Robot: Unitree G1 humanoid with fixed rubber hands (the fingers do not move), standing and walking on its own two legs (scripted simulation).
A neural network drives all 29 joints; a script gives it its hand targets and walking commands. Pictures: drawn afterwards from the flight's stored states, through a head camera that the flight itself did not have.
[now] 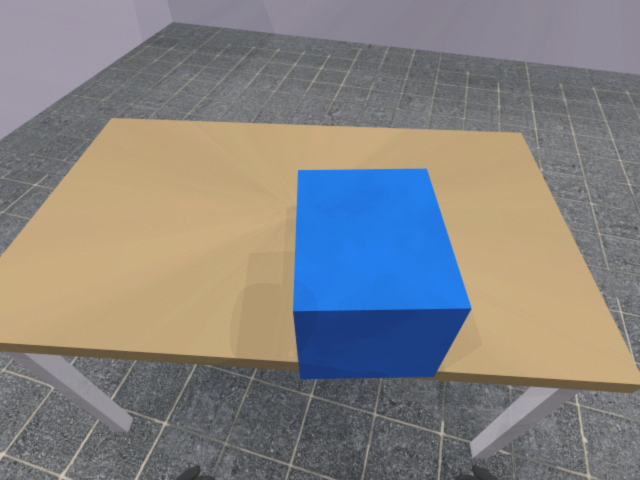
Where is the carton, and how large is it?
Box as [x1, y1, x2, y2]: [293, 169, 471, 378]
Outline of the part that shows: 298,170 293,315 300,378 433,376 471,308 426,169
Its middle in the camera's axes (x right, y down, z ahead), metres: +0.07 +0.05 +0.60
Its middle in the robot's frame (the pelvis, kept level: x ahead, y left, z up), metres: +0.44 -0.05 -0.01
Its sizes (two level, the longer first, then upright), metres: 0.260 0.207 0.200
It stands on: a table, 0.64 m high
